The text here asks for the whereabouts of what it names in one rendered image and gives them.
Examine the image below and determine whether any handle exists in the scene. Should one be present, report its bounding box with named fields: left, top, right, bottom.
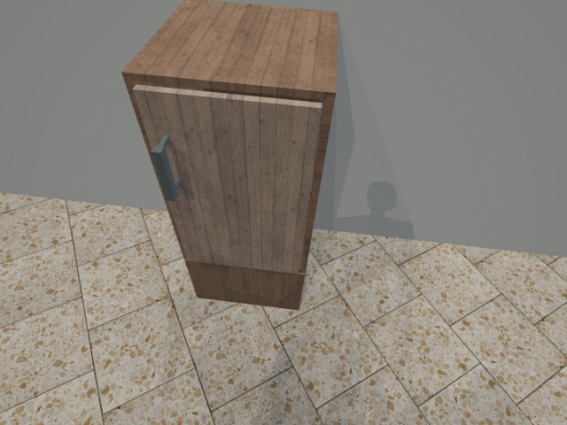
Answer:
left=151, top=135, right=181, bottom=201

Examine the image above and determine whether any cupboard door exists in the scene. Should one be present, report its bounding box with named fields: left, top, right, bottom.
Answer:
left=132, top=85, right=322, bottom=274

